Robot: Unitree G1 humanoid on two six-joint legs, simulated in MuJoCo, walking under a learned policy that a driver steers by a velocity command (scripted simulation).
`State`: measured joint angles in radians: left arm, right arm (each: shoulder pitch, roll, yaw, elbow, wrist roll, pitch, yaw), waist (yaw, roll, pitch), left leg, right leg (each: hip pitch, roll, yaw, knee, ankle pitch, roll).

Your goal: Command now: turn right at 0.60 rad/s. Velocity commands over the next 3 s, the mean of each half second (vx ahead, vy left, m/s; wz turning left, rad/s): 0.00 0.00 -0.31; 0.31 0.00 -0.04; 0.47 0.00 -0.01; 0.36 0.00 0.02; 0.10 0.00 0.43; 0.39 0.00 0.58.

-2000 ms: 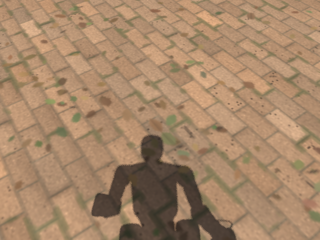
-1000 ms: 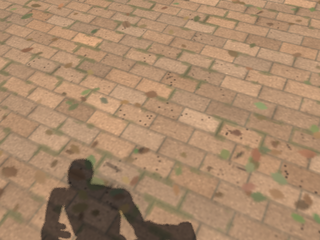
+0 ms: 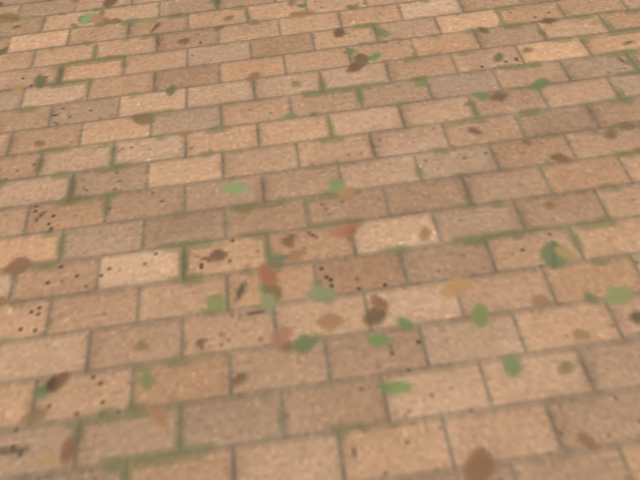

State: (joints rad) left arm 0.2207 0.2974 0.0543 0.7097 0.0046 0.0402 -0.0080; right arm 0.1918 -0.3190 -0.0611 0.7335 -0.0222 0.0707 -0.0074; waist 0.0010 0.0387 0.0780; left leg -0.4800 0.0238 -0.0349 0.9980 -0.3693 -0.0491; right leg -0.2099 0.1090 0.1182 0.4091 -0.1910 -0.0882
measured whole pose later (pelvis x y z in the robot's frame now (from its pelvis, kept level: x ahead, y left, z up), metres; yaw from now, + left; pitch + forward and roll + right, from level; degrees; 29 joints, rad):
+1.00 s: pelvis +0.15 +0.06 -0.02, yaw -8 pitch +0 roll -1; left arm 0.45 0.26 0.03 1.06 0.02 -0.06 0.00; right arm 0.08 -0.28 -0.04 0.76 -0.04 -0.04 0.03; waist 0.06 -0.02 0.05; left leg -0.41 0.00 0.08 0.59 -0.18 0.07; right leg 0.04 -0.01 0.05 0.52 -0.46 -0.01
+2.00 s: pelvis +0.67 -0.01 -0.02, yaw -7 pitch -1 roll -2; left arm 0.36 0.19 0.02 1.08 0.01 -0.07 0.02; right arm 0.11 -0.19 -0.02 0.92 -0.04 -0.07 -0.01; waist 0.03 0.02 0.08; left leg -0.41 -0.01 0.06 0.52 -0.06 0.08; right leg -0.04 0.06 -0.10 0.52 -0.41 -0.05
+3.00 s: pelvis +0.82 +0.06 -0.03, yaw +26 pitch +2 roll +0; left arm 0.45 0.25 0.06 0.95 0.02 -0.06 0.01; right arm 0.01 -0.26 -0.07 0.74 -0.05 -0.01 0.07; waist 0.07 -0.01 0.05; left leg -0.45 -0.03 0.10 0.60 -0.20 0.11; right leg -0.01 -0.14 -0.23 0.61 -0.47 0.04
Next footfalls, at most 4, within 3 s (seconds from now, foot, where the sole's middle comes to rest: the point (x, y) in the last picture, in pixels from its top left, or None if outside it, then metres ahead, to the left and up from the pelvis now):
0.28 left None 0.07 0.12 -0.78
0.62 right None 0.00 -0.07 -0.78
0.98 left None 0.29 0.13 -0.78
1.50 right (400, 415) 0.58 -0.09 -0.78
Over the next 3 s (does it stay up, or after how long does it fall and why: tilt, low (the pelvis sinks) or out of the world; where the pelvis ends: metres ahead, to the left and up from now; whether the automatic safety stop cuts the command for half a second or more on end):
stays up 0.82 0.06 -0.03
